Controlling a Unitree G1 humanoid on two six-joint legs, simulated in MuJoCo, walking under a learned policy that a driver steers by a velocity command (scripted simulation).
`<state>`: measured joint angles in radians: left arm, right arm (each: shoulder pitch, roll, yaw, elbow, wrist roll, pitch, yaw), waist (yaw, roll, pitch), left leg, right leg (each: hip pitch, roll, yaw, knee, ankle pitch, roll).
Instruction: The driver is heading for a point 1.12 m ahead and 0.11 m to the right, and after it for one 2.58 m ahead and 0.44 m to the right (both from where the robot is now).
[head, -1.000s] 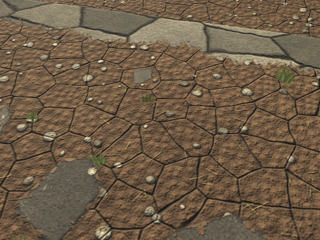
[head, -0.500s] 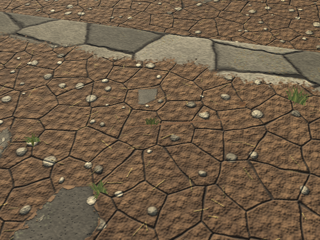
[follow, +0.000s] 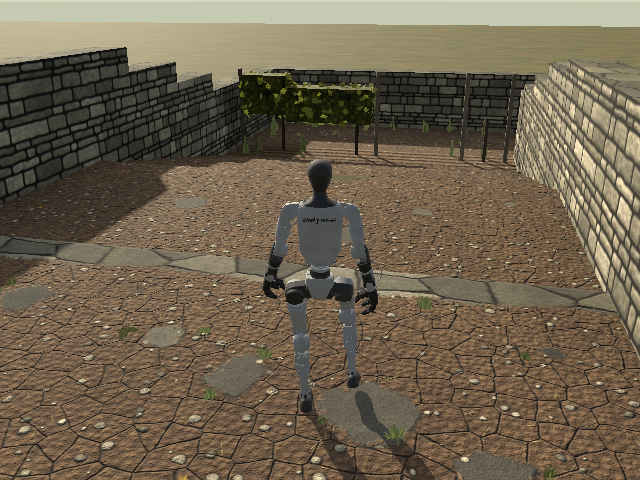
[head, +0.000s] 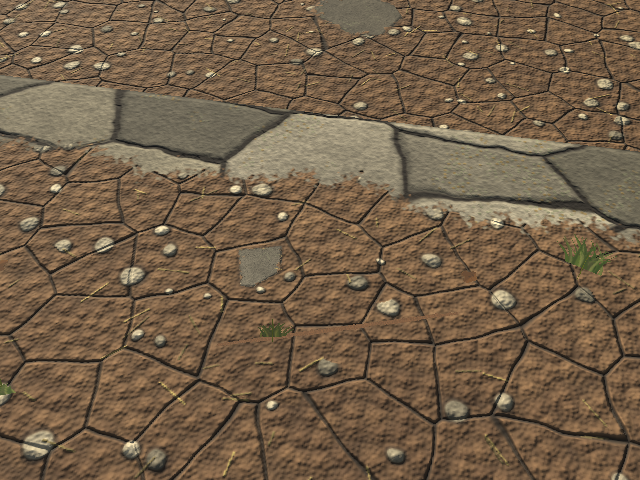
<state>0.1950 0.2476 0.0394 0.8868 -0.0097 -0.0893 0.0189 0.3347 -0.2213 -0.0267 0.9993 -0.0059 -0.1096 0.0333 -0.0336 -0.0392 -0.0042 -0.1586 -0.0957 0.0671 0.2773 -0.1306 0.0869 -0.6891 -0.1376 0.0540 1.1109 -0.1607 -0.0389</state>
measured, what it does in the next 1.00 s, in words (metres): walks ahead: right foot, then left foot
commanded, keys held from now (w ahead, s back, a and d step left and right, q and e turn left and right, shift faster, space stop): w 1.00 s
